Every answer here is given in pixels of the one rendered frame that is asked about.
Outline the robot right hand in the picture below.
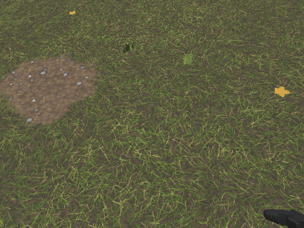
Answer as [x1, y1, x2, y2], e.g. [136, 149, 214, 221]
[263, 209, 304, 228]

